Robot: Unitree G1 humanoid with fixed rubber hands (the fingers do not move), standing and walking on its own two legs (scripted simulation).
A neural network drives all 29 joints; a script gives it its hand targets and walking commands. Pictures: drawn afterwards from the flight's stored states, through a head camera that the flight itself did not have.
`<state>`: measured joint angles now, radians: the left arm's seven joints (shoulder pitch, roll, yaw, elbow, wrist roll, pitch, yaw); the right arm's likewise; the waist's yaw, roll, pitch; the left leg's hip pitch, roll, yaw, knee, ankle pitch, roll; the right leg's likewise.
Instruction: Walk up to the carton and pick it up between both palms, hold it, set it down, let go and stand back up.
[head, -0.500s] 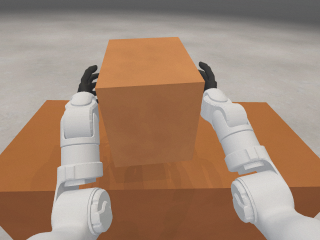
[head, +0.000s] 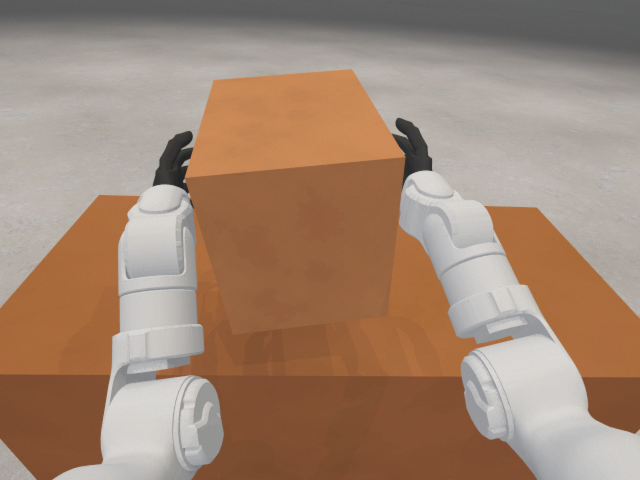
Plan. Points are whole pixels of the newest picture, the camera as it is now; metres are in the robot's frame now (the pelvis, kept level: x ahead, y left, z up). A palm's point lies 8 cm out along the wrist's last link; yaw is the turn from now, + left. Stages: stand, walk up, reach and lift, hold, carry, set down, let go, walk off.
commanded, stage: hold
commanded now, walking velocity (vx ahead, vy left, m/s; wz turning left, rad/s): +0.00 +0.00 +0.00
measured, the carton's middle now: (296, 192) +0.41 +0.01 +0.23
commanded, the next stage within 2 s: none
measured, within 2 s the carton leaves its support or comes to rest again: neither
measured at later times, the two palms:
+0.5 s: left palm (180, 193) +0.37 +0.15 +0.25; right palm (419, 181) +0.37 -0.14 +0.26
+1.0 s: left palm (186, 187) +0.37 +0.14 +0.26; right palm (425, 187) +0.37 -0.14 +0.26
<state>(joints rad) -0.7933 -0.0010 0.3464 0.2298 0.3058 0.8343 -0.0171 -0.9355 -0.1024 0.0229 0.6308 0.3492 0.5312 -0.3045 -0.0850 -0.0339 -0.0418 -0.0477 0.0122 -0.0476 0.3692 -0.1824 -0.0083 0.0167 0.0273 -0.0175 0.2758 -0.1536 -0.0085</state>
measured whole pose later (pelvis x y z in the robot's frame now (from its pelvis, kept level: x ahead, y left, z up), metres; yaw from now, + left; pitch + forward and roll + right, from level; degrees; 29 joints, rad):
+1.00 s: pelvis +0.00 +0.00 +0.00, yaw +0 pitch -8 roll -1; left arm -0.81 -0.01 0.33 0.23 0.31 0.85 -0.01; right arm -0.91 -0.11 0.02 0.60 0.35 0.54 -0.30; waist -0.10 -0.01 -0.05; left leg -0.04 0.01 -0.04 0.36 -0.19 0.00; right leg 0.01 0.02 0.00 0.28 -0.16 0.00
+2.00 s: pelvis +0.00 +0.00 +0.00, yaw +0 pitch -8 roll -1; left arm -0.79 -0.01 0.33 0.23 0.31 0.84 -0.01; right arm -0.91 -0.11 0.02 0.61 0.35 0.53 -0.30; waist -0.10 -0.02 -0.05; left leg -0.04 0.01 -0.05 0.36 -0.19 -0.01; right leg 0.02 0.03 -0.01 0.28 -0.16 -0.01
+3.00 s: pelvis +0.00 +0.00 +0.00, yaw +0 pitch -8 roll -1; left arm -0.80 -0.01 0.34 0.23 0.31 0.84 -0.01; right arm -0.91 -0.11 0.03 0.61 0.35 0.53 -0.30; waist -0.10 -0.02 -0.05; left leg -0.04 0.01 -0.05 0.36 -0.19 -0.01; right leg 0.02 0.03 -0.01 0.28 -0.16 -0.01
